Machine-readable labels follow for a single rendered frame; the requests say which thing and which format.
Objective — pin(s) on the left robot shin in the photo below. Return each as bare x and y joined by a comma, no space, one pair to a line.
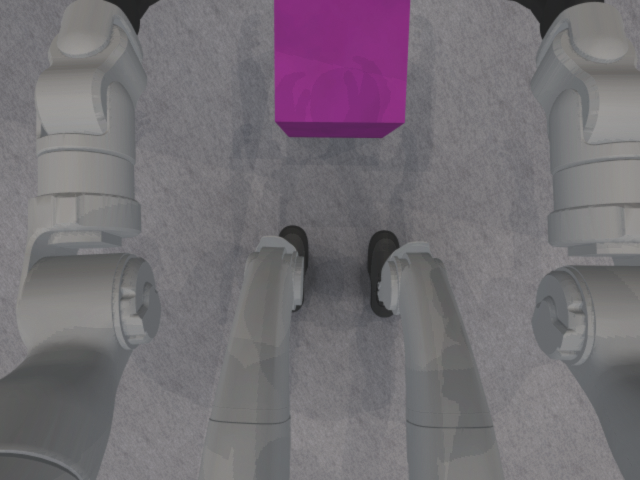
270,241

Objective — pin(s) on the right robot upper arm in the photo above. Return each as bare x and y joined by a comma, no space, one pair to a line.
589,318

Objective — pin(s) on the left robot hand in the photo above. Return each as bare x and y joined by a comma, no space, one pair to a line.
134,10

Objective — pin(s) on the robot right forearm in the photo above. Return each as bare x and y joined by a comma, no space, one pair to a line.
588,85

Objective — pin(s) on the robot left forearm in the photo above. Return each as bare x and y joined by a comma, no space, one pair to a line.
85,137

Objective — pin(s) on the right robot thigh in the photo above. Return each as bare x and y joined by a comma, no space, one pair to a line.
449,429

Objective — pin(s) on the left robot upper arm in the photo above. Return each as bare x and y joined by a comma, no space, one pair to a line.
81,317

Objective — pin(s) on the right robot hand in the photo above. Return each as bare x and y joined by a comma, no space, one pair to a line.
546,11

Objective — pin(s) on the carton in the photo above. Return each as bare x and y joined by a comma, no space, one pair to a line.
340,67

